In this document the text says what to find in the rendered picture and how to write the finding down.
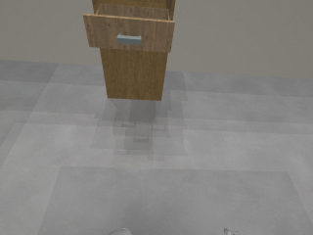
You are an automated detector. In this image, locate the drawer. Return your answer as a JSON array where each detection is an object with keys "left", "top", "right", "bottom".
[{"left": 82, "top": 3, "right": 175, "bottom": 53}]

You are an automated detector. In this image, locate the handle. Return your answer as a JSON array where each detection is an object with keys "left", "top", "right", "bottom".
[{"left": 116, "top": 33, "right": 142, "bottom": 45}]

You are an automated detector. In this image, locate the cabinet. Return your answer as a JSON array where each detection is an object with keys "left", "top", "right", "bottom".
[{"left": 92, "top": 0, "right": 176, "bottom": 101}]

